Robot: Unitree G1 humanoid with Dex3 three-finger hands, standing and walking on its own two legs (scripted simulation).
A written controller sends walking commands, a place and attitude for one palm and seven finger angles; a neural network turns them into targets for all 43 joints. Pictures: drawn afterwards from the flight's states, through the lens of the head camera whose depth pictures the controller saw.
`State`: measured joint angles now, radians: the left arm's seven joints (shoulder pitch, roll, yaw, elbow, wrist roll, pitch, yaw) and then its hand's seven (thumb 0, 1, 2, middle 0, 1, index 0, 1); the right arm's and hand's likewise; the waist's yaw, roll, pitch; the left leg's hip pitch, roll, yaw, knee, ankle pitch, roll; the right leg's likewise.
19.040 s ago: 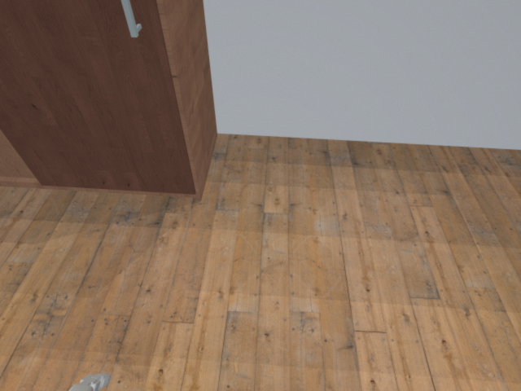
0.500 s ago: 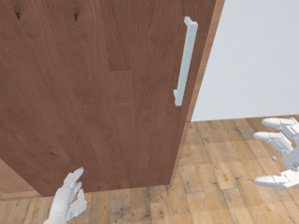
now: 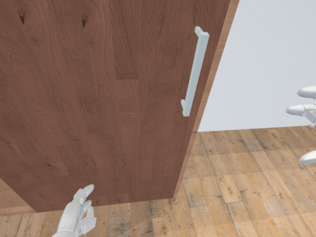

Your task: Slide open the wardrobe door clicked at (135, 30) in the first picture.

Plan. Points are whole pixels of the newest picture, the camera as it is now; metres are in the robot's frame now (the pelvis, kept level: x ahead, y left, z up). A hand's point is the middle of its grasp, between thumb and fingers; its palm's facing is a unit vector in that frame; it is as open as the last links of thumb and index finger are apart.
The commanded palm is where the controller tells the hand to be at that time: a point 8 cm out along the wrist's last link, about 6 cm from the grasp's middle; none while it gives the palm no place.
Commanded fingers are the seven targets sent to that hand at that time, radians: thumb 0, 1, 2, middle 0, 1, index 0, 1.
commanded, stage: raise the hand with hooked fingers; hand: right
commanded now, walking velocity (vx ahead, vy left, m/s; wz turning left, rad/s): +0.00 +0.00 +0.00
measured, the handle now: (191, 76) +0.48 -0.08 +0.19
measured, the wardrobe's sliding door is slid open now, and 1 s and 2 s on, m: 0.00 0.00 0.00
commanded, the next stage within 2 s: move the hooked fingers beside the handle in 0.42 s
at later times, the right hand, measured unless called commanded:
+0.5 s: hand (298, 129) +0.28 -0.27 +0.21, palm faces -0.01 +0.99 -0.14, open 14.0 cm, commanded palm +0.24 -0.31 +0.22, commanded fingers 0.00 0.50 -0.30 0.30 1.20 0.30 1.20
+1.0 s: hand (275, 119) +0.32 -0.24 +0.20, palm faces -0.03 +0.99 -0.10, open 14.0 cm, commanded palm +0.29 -0.27 +0.21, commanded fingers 0.00 0.50 -0.30 0.30 1.20 0.30 1.20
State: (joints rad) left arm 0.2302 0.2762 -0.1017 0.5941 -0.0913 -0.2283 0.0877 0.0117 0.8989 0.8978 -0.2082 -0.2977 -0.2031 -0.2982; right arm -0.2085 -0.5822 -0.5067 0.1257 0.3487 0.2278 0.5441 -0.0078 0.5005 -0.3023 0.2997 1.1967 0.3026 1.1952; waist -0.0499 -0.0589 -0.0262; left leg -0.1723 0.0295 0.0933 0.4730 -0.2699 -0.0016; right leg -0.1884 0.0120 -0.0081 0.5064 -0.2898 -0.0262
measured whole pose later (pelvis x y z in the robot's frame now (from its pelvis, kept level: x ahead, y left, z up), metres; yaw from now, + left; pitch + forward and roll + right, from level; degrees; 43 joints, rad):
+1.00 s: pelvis +0.00 +0.01 +0.00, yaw +1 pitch -1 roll +0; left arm 0.22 0.27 -0.08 0.59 -0.10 -0.21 0.10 0.01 0.90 0.90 -0.21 -0.30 -0.20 -0.30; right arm -0.27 -0.50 -0.41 0.16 0.31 0.25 0.44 -0.01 0.50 -0.30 0.30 1.20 0.30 1.20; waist -0.03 -0.05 -0.04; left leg -0.20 0.02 0.09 0.51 -0.29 0.01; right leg -0.20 0.00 -0.01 0.52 -0.30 -0.01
